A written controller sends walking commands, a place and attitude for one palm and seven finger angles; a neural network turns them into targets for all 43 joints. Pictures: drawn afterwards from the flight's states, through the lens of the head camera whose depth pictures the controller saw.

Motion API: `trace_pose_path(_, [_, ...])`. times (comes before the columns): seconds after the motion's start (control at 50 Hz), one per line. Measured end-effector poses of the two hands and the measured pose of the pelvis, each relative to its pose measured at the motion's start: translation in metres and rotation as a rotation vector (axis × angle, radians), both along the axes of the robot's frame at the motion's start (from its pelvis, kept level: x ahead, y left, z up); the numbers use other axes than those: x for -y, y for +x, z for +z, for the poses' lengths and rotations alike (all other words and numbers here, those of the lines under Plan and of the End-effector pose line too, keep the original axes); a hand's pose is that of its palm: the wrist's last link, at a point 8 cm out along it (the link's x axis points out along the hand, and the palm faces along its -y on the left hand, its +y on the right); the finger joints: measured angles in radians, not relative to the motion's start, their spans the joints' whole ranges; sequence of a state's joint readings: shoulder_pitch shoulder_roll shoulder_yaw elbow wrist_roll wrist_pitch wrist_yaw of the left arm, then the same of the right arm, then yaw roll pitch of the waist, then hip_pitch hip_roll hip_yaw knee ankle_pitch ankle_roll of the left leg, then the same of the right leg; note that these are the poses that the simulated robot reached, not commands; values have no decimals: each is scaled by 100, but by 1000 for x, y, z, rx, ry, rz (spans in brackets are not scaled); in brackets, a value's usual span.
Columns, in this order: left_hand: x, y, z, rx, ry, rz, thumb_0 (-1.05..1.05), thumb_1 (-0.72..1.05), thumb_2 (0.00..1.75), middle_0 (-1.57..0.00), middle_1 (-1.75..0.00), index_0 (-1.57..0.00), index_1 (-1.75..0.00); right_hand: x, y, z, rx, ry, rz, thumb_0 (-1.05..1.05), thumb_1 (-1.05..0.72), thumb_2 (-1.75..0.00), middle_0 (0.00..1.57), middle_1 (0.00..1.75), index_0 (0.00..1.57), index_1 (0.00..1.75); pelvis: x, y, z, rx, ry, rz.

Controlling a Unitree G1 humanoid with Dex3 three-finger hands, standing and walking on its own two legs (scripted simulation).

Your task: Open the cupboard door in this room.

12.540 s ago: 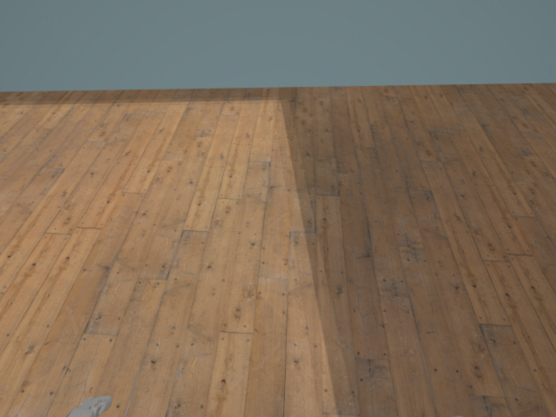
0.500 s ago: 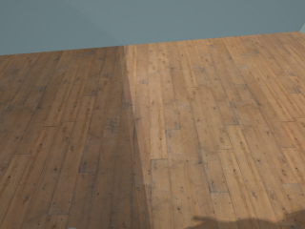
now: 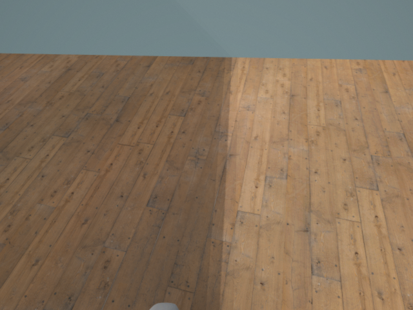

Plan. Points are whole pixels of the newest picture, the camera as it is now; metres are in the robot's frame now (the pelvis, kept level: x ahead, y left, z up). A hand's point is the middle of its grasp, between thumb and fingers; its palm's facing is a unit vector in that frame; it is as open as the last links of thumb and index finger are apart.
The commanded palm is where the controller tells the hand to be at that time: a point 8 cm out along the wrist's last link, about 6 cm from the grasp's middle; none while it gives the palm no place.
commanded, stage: turn or walk to find it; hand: left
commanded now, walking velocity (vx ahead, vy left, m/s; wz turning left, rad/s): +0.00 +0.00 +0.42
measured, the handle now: out of the picture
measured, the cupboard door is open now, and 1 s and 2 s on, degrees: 0 0 0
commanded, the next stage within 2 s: none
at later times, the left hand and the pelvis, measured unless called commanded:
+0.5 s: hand out of the picture +0.01 +0.27 -0.17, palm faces +0.21 -0.94 -0.25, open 7.4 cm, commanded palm none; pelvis -0.03 +0.05 +0.00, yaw +10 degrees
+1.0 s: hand out of the picture -0.05 +0.18 -0.15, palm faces +0.42 -0.87 -0.28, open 7.3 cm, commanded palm none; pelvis -0.04 -0.02 +0.00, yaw +24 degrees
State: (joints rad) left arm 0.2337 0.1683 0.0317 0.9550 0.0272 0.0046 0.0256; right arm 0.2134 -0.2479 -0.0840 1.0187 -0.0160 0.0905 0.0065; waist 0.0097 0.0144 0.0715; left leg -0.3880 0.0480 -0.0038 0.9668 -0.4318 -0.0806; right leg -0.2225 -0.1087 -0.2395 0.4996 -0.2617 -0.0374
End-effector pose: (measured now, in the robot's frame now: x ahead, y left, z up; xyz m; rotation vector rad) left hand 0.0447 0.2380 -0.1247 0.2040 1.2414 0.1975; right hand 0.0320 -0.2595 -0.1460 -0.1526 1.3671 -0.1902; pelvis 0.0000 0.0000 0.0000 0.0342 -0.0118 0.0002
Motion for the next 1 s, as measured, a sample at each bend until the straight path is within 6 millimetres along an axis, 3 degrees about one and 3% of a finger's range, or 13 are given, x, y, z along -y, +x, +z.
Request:
trace_pose_path(0.14, [-44, -63, -30, -91, -33, 115, 0, 91, 90, -20, -30, -20, -30, -40, 63, 11, 158, -47, 143, 1, -91, -90, 20, 30, 20, 30, -32, -12, -14, -3, -40, 65])
trace_pose_path(0.2, [-62, -80, -37, -130, -37, 150, 0, 91, 90, -20, -30, -20, -30, -62, 77, 21, 212, -53, 188, 1, -91, -90, 20, 30, 20, 30, -42, -18, -13, 10, -32, 76])
trace_pose_path(0.3, [-78, -83, -26, -109, -45, 180, 1, 91, 90, -20, -30, -20, -29, -85, 79, 33, 223, -51, 228, 1, -91, -90, 20, 30, 20, 30, -54, -22, -2, 9, -56, 112])
trace_pose_path(0.42, [-85, -70, -15, -40, -26, 186, 0, 91, 90, -20, -30, -20, -29, -95, 66, 30, 197, -23, 235, 1, -91, -90, 20, 30, 20, 30, -57, -26, 3, 1, -52, 148])
trace_pose_path(0.54, [-75, -48, -7, 18, -5, 182, 0, 91, 90, -20, -30, -20, -29, -82, 38, 16, 118, 1, 222, 1, -91, -90, 20, 30, 21, 30, -45, -30, 1, -13, -40, 193])
trace_pose_path(0.7, [-33, -27, 4, 119, 37, 182, 0, 91, 90, -20, -30, -20, -30, -37, 8, -14, -2, 37, 216, 1, -91, -90, 20, 30, 20, 30, -8, -33, -9, -27, -21, 264])
trace_pose_path(0.86, [4, -66, 17, 93, 39, 278, 0, 91, 90, -20, -30, -20, -30, -8, 26, -11, -25, 39, 287, 1, -91, -90, 20, 30, 20, 30, 14, -32, 1, -9, 14, 351])
trace_pose_path(1.0, [17, -119, 10, 37, 28, 397, 0, 92, 90, -20, -30, -20, -30, -12, 56, -6, -16, 17, 392, 1, -91, -90, 20, 30, 20, 30, 19, -36, 2, -3, 12, 422])
